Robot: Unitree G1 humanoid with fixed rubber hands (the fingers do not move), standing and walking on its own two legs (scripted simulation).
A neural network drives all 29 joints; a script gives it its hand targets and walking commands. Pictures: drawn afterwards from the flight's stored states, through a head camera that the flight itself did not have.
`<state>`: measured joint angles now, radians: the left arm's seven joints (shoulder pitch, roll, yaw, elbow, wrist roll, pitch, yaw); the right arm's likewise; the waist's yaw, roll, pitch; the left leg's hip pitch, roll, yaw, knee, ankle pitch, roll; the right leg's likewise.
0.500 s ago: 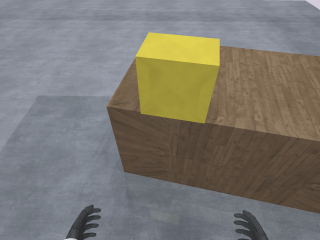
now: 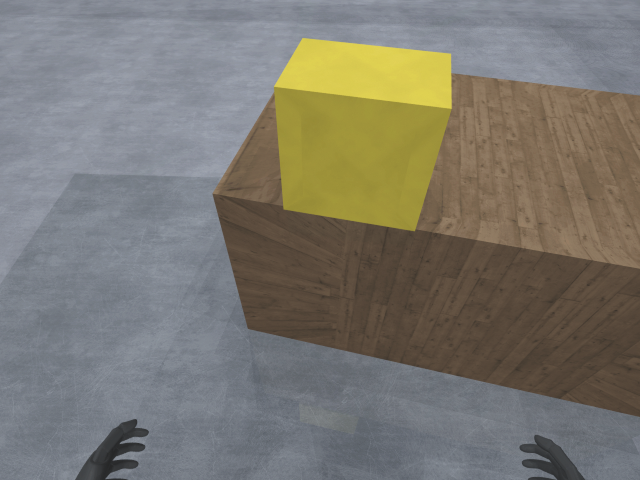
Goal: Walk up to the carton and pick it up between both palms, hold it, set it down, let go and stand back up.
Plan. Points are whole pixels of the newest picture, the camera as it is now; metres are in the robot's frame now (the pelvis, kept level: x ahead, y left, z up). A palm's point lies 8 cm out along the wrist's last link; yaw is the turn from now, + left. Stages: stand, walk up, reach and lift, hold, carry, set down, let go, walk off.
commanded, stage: stand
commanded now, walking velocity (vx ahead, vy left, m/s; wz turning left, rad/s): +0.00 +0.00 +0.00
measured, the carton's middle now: (360, 137) +0.72 -0.04 +0.02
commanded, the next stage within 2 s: walk up in 1.60 s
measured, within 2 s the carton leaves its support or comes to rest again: neither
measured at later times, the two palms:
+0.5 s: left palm out of the picture +0.13 +0.30 -0.08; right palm out of the picture +0.13 -0.29 -0.08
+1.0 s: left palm out of the picture +0.11 +0.30 -0.07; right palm out of the picture +0.11 -0.30 -0.08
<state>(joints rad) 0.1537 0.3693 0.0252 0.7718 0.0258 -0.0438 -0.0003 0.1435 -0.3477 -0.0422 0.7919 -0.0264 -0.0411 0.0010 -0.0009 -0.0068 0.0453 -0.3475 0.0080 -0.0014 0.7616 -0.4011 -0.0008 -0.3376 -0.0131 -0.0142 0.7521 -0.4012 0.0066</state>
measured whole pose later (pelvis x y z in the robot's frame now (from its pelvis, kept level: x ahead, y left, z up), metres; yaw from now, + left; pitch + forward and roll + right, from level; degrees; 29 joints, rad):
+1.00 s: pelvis +0.01 +0.00 +0.03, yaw +0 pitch -3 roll +0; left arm 0.07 0.37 0.00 1.05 0.01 -0.03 0.00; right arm 0.08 -0.35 -0.02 1.07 -0.01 -0.03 0.00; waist 0.00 0.00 0.05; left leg -0.11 0.01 0.00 0.37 -0.21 -0.01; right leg -0.11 -0.02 -0.02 0.38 -0.22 0.01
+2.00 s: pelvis +0.04 +0.01 +0.01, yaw -2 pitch -2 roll -1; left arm 0.29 0.43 0.06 0.92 0.04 -0.07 -0.03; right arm 0.20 -0.44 -0.10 0.92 -0.04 -0.03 0.05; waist 0.00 0.04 0.03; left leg -0.27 0.02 0.01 0.76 -0.51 0.05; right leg -0.18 0.02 0.02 0.58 -0.37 0.00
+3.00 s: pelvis +0.26 +0.05 +0.00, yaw -11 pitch -3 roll +1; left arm 0.30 0.49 0.08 0.78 0.02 -0.05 -0.03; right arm 0.39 -0.44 -0.09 0.77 -0.03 -0.09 0.02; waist -0.04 -0.05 0.04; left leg -0.35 0.06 0.07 0.72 -0.32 0.00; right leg -0.52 0.00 0.06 1.05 -0.40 -0.03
